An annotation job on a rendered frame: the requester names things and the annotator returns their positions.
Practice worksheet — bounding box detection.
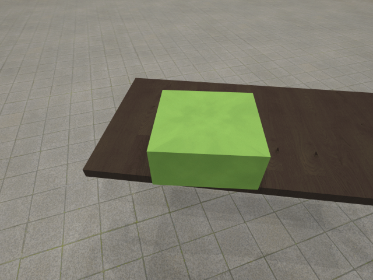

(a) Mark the table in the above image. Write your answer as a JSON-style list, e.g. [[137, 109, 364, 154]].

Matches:
[[83, 78, 373, 205]]

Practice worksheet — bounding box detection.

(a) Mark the carton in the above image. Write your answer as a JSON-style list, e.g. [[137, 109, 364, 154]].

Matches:
[[147, 90, 271, 190]]

